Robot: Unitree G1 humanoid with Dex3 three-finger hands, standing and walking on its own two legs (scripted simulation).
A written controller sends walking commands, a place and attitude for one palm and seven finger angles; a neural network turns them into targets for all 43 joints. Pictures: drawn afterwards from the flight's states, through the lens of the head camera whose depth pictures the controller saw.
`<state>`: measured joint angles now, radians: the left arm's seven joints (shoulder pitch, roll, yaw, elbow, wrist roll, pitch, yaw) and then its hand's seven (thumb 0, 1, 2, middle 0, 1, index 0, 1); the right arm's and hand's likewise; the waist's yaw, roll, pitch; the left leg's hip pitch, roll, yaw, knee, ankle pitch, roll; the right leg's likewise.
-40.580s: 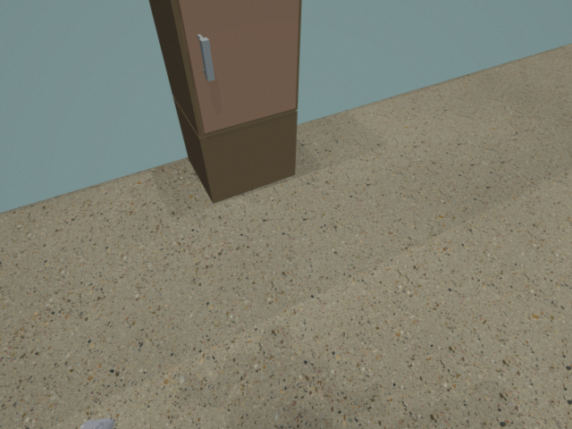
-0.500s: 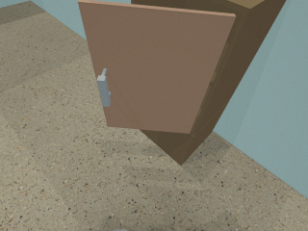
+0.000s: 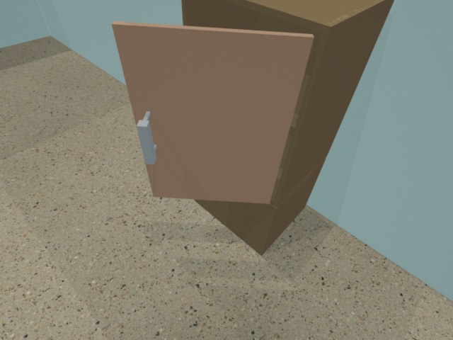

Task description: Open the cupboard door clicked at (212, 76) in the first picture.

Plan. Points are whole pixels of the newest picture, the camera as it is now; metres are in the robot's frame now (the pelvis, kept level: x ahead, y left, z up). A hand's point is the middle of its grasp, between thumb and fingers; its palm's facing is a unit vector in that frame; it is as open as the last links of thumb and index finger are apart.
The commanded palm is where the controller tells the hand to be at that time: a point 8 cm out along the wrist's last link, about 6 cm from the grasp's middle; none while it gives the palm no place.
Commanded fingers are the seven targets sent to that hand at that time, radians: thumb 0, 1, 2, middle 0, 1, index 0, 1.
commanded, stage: come to a stop and stand still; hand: left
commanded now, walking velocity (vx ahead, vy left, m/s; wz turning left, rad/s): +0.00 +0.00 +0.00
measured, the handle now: (149, 137) +0.62 +0.24 -0.02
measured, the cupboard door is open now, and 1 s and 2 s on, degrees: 40 40 40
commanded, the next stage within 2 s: look again from close up in 0.42 s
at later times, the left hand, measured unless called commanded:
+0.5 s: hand out of the picture -0.02 +0.21 -0.17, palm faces +0.01 -0.97 -0.22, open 7.4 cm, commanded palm none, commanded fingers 0.00 0.90 0.90 -0.20 -0.30 -0.20 -0.30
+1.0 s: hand out of the picture +0.02 +0.22 -0.16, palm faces -0.02 -0.97 -0.23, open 7.4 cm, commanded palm none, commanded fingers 0.00 0.90 0.90 -0.20 -0.30 -0.20 -0.30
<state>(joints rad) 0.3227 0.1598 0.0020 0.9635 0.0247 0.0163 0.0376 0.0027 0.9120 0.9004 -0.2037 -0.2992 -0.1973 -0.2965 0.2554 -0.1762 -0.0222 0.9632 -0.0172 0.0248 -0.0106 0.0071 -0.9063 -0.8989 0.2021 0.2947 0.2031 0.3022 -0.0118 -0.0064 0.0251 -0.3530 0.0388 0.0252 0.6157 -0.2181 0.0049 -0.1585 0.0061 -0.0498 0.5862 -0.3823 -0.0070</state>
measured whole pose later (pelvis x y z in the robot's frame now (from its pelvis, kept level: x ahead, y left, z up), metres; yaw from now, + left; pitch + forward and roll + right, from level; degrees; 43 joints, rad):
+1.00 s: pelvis +0.01 +0.02 +0.01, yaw -1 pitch -1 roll +0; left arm 0.28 0.25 0.00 1.09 0.02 -0.01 0.02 0.00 0.91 0.90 -0.20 -0.30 -0.20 -0.30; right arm 0.18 -0.23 0.00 1.10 -0.01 -0.02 0.00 0.01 -0.90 -0.90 0.20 0.30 0.21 0.30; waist 0.00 -0.02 0.02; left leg -0.28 0.00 0.06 0.43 -0.13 0.03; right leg -0.10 -0.03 -0.03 0.42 -0.29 0.02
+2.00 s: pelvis +0.04 +0.01 +0.02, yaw -2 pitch -2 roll +0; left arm 0.23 0.19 0.00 1.06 0.02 -0.01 0.03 0.00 0.92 0.90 -0.20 -0.30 -0.20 -0.30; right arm 0.21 -0.17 -0.01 1.12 -0.01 -0.02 -0.02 0.01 -0.91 -0.90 0.20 0.29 0.20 0.30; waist 0.00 -0.01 0.02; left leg -0.21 0.01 0.08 0.41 -0.18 0.02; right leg -0.13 -0.01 -0.06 0.42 -0.26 -0.01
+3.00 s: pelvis +0.05 +0.02 +0.01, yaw -2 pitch -1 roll +0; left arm 0.26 0.17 -0.01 1.07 0.01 -0.01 0.03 0.00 0.91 0.90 -0.20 -0.30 -0.20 -0.30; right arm 0.27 -0.16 0.02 1.10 -0.01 -0.02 -0.02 0.01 -0.92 -0.90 0.20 0.29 0.20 0.30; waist -0.01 0.00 0.03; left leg -0.23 0.00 0.09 0.47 -0.22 0.03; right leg -0.16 -0.03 -0.05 0.49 -0.31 0.00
